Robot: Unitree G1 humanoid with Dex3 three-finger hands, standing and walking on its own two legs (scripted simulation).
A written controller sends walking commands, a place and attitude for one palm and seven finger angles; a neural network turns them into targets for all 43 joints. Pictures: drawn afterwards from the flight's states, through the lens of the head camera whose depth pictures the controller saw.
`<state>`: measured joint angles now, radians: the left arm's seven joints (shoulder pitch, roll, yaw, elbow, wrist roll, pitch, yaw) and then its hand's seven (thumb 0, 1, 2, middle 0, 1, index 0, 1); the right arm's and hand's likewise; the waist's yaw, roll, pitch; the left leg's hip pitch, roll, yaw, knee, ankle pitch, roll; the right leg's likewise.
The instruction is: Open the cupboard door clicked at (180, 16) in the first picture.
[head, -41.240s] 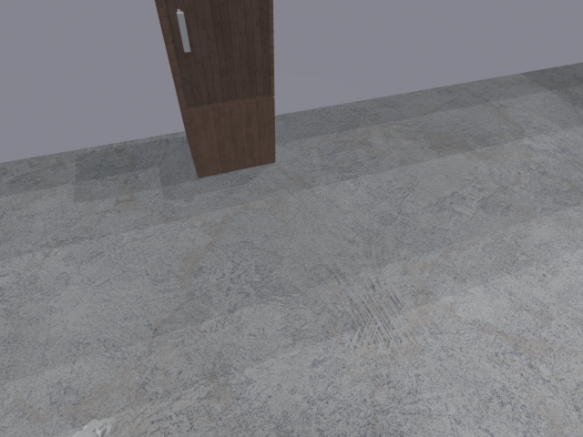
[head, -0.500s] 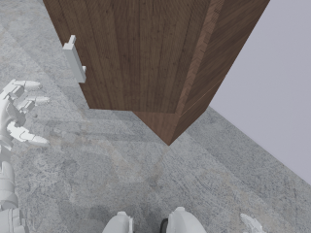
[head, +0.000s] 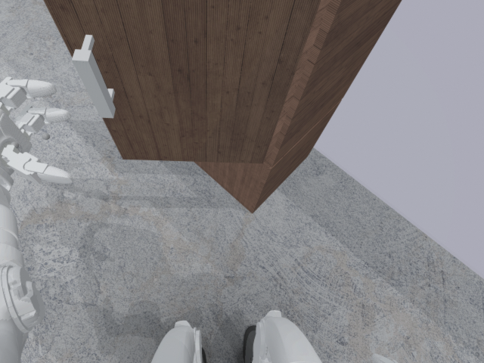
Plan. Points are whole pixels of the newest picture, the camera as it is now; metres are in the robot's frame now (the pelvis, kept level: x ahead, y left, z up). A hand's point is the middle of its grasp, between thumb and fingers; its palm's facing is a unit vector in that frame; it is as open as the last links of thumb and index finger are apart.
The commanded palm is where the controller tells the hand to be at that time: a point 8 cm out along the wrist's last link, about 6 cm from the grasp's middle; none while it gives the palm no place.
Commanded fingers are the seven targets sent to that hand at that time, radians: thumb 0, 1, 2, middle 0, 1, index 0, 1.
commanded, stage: move the hooked fingers beside the handle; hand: left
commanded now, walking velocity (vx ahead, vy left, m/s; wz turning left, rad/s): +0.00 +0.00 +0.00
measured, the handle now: (98, 78) +0.57 +0.24 +0.05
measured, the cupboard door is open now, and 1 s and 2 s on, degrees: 44 44 44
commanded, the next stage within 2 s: slide the fingers in behind the handle in 1.30 s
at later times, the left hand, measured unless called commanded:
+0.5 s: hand (54, 95) +0.52 +0.29 +0.06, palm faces +0.01 -1.00 -0.02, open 14.0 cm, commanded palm +0.51 +0.33 +0.05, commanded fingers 0.00 -0.50 0.30 -0.30 -1.20 -0.30 -1.20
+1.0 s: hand (48, 104) +0.51 +0.30 +0.05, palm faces -0.03 -1.00 +0.01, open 14.0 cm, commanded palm +0.50 +0.32 +0.05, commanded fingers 0.00 -0.50 0.30 -0.30 -1.20 -0.30 -1.20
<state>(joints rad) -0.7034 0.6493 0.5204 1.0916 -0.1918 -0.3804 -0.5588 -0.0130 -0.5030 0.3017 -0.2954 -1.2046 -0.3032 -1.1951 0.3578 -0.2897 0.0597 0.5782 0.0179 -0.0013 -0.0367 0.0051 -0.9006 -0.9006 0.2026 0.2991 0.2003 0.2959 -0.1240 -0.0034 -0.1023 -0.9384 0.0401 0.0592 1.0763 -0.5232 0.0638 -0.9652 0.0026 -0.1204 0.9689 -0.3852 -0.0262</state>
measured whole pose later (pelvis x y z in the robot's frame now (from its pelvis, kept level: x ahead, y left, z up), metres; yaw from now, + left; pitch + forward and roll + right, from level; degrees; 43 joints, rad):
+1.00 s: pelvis +0.01 +0.01 +0.00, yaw -1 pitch +26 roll -7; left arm -0.87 0.78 0.53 1.17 -0.13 -0.31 -0.56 -0.01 -0.50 0.30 -0.29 -1.20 -0.30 -1.20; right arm 0.40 -0.28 0.08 0.56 0.00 0.11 -0.01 0.00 -0.90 -0.90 0.20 0.30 0.20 0.30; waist -0.19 0.01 -0.11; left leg -1.03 0.05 0.03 1.10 -0.54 0.07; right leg -1.02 0.02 -0.14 0.94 -0.38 -0.01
